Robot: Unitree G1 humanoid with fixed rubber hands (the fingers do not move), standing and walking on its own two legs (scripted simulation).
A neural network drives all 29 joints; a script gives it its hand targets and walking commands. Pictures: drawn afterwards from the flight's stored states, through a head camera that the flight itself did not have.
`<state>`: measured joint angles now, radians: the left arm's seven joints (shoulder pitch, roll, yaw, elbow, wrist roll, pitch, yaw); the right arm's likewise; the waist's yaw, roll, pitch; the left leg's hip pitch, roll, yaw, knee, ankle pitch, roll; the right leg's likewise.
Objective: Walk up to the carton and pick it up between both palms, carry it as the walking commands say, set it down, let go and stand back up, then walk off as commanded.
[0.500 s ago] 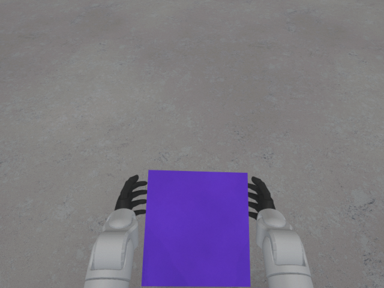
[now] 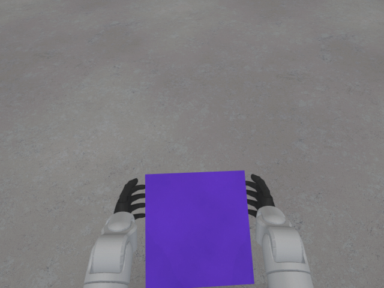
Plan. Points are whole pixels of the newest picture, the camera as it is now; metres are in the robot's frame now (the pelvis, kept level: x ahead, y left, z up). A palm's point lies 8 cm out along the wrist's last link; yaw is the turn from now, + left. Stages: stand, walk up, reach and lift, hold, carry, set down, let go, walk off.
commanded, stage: carry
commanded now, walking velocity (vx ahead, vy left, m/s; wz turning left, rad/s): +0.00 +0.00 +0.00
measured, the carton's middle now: (194, 219) +0.31 +0.02 -0.08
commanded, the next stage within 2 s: none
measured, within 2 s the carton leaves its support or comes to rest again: neither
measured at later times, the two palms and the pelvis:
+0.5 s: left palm (171, 107) +0.61 +0.11 +0.01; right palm (266, 110) +0.62 -0.18 +0.00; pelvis +0.33 -0.03 -0.01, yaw +1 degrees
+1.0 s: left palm (174, 42) +0.98 +0.14 +0.03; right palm (244, 39) +1.04 -0.14 +0.01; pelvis +0.74 -0.04 +0.01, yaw +5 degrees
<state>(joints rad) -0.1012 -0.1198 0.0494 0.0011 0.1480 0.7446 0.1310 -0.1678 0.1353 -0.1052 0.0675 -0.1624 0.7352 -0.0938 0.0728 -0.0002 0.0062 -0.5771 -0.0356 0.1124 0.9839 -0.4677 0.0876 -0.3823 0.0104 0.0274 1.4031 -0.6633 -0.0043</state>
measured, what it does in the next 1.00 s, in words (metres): walks ahead: right foot, then left foot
